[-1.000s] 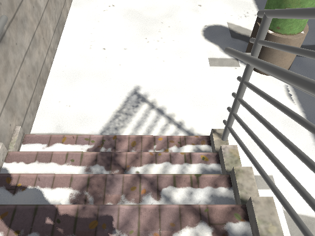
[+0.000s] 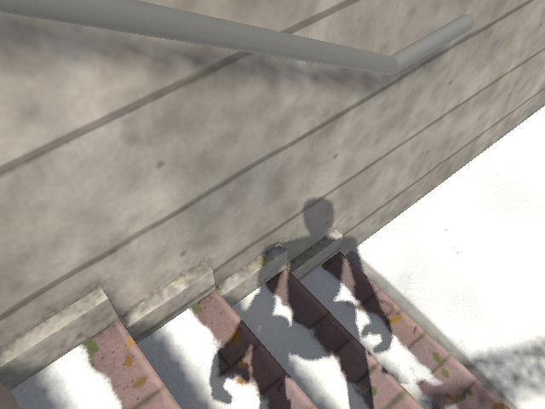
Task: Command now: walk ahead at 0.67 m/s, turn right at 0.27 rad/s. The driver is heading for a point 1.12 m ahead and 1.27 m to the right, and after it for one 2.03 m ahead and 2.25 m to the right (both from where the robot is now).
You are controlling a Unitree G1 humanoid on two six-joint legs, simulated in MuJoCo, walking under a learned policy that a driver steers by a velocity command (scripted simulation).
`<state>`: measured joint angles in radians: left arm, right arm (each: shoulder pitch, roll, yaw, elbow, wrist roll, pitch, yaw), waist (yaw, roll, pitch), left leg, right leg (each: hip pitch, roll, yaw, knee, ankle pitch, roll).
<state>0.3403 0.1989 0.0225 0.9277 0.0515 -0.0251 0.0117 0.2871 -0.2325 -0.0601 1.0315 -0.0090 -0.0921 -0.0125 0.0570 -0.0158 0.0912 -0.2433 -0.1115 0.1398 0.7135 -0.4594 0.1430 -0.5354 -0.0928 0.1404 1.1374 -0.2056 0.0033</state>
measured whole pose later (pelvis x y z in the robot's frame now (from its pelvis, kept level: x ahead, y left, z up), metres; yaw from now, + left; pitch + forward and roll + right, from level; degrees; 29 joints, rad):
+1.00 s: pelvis +0.40 -0.11 -0.21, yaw -51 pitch +4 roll -1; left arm 0.27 0.27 -0.03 0.63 0.05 -0.10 -0.06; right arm 0.13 -0.32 0.00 0.68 -0.08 -0.11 -0.06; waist -0.01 0.02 -0.02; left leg -0.79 0.03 -0.09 1.39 -0.34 -0.09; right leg -0.55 0.12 -0.02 1.04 -0.52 -0.08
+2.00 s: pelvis +0.54 -0.55 -0.41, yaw -86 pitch -2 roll -3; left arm 0.36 0.23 0.09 1.09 0.02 -0.06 0.02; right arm 0.26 -0.27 -0.06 0.83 0.00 -0.03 0.03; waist -0.04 0.00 0.03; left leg -0.47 0.03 0.01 0.79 0.29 0.02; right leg -0.26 0.03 -0.07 1.10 -0.76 -0.03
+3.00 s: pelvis +0.80 -1.36 -0.67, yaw -36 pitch +0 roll +1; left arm 0.17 0.20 0.01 0.74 0.05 -0.08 0.00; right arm 0.30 -0.27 -0.05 0.86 -0.02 -0.02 -0.01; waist 0.01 0.00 0.04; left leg -0.23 -0.21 0.00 0.56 -0.32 0.19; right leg -0.57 -0.11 0.09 1.32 -0.41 0.05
